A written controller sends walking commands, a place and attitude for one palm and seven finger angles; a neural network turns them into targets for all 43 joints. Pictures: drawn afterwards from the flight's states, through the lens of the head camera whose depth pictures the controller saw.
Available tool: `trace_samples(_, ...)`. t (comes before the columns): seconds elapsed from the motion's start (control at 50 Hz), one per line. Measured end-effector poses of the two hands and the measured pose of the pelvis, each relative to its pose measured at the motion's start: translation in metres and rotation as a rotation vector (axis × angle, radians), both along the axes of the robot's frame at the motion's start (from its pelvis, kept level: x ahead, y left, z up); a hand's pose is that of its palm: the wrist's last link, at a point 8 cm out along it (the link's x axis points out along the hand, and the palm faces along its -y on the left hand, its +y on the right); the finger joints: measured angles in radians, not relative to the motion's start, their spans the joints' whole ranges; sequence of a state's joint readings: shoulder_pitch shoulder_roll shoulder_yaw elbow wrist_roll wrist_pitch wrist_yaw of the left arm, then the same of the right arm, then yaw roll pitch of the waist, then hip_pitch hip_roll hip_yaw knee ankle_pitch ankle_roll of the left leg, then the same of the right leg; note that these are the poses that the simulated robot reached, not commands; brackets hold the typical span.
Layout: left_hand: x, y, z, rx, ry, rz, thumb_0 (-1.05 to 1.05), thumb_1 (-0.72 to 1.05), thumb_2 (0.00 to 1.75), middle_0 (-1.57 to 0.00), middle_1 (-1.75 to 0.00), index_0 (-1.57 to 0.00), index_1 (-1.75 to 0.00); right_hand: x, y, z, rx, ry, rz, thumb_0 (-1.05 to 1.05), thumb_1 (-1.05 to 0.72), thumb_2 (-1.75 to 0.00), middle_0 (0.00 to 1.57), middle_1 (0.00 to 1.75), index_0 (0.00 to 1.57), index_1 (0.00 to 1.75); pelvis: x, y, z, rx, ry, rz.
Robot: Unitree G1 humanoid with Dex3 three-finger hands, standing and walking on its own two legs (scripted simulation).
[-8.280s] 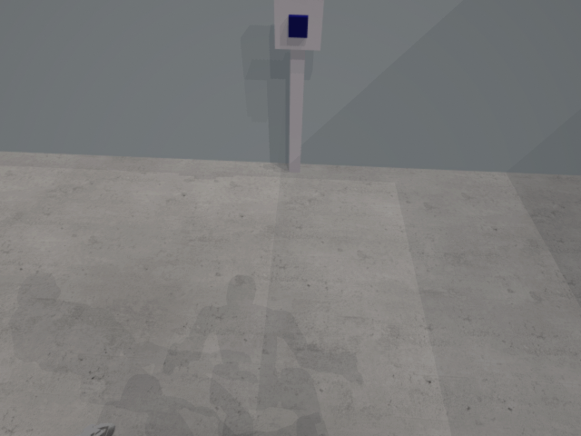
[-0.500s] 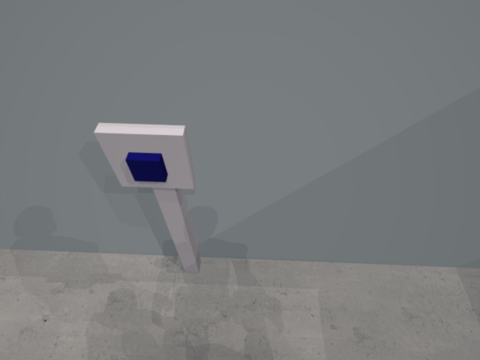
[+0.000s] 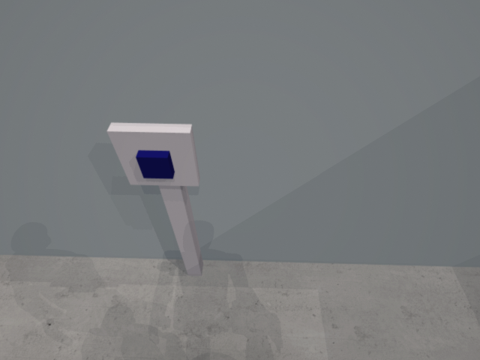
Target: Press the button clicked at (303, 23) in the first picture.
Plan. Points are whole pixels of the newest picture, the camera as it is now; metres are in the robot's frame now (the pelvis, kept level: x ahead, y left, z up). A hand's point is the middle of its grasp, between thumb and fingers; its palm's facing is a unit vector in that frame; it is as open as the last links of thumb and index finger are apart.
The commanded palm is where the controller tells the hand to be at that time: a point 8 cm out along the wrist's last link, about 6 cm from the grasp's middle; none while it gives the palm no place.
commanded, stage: look again from close up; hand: left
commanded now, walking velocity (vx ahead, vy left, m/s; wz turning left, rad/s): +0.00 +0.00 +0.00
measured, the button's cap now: (156, 163) +0.53 +0.24 -0.02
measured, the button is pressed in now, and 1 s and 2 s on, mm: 0 0 0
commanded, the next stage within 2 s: raise the hand and make a fist in 0.56 s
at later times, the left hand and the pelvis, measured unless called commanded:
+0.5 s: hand out of the picture +0.02 +0.14 -0.18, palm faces +0.03 -0.98 -0.17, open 7.4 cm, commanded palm none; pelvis +0.03 -0.02 +0.00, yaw +1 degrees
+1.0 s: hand (179, 320) +0.19 +0.12 -0.03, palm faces +0.00 -1.00 -0.01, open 6.0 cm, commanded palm +0.13 +0.20 -0.06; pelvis -0.01 -0.04 -0.06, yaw +0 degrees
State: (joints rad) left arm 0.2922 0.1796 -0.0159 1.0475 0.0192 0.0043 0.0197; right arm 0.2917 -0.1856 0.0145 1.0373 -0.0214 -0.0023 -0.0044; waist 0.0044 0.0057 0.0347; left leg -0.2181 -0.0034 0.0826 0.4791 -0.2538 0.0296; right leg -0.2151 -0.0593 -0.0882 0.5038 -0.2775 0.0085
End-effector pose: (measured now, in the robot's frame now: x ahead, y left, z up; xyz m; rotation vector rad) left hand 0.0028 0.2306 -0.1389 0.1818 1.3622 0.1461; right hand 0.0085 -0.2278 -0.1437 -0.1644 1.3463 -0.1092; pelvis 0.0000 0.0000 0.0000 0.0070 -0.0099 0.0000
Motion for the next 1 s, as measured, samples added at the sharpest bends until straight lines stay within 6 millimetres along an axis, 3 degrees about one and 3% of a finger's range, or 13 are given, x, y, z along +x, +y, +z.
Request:
trace_samples(0.1,-0.014,-0.008,-0.002,-0.011,0.056,0.018,0.01,0.91,0.90,-0.20,-0.30,-0.20,-0.29,-0.018,0.003,-0.001,0.011,0.073,-0.010,0.00,-0.91,-0.90,0.20,0.30,0.20,0.30,0.004,-0.004,0.000,0.000,0.003,0.003)
trace_samples(0.2,-0.017,-0.018,-0.004,-0.025,0.083,0.030,0.01,0.91,0.90,-0.20,-0.30,-0.20,-0.29,-0.021,0.006,-0.003,0.024,0.103,-0.019,0.00,-0.91,-0.90,0.20,0.30,0.20,0.30,0.010,-0.008,0.000,0.001,0.001,0.005)
trace_samples(0.4,0.001,-0.038,-0.008,-0.050,0.059,0.041,0.01,0.91,0.90,-0.20,-0.30,-0.20,-0.29,0.001,0.002,-0.005,0.023,0.086,-0.015,0.01,-0.92,-0.90,0.20,0.30,0.20,0.30,0.021,-0.017,0.000,0.002,0.000,0.010)
trace_samples(0.68,0.018,-0.042,-0.007,-0.023,0.031,0.049,0.01,0.91,0.90,-0.20,-0.30,-0.20,-0.29,0.028,-0.020,-0.004,-0.005,0.052,-0.005,0.01,-0.93,-0.90,0.20,0.30,0.20,0.30,0.032,-0.028,0.000,-0.001,0.005,0.015)
trace_samples(0.72,0.042,-0.031,0.012,0.015,-0.111,0.107,0.03,0.94,0.90,-0.21,-0.31,-0.20,-0.30,0.040,-0.027,0.001,-0.028,-0.051,-0.005,0.02,-0.93,-0.90,0.20,0.30,0.20,0.30,0.031,-0.028,-0.001,-0.003,0.008,0.001)
trace_samples(0.78,0.098,-0.019,0.064,0.087,-0.496,0.119,0.04,0.96,0.90,-0.23,-0.33,-0.22,-0.32,0.071,-0.039,0.010,-0.054,-0.280,-0.015,0.02,-0.93,-0.90,0.20,0.30,0.20,0.30,0.028,-0.028,-0.004,0.008,0.023,0.015)
trace_samples(0.84,0.152,-0.019,0.109,0.080,-0.850,0.069,0.04,0.95,0.90,-0.27,-0.38,-0.26,-0.37,0.107,-0.051,0.018,-0.075,-0.467,0.013,0.02,-0.92,-0.90,0.20,0.30,0.20,0.30,0.017,-0.029,-0.012,0.008,0.075,0.031)
trace_samples(0.88,0.175,-0.027,0.125,0.028,-1.054,0.024,0.03,0.95,0.90,-0.30,-0.42,-0.29,-0.41,0.131,-0.059,0.025,-0.087,-0.580,0.030,0.01,-0.92,-0.90,0.20,0.30,0.20,0.30,0.009,-0.031,-0.022,0.013,0.122,0.021)
trace_samples(0.94,0.182,-0.047,0.130,-0.095,-1.287,-0.070,0.02,0.94,0.90,-0.36,-0.49,-0.36,-0.48,0.164,-0.067,0.034,-0.100,-0.727,0.067,0.01,-0.91,-0.90,0.20,0.30,0.20,0.30,-0.003,-0.035,-0.041,0.020,0.183,0.005)
trace_samples(1.0,0.165,-0.061,0.113,-0.174,-1.367,-0.149,0.01,0.92,0.90,-0.44,-0.57,-0.43,-0.56,0.188,-0.069,0.037,-0.108,-0.830,0.106,0.01,-0.91,-0.90,0.20,0.30,0.20,0.30,-0.014,-0.039,-0.063,0.025,0.221,0.000)
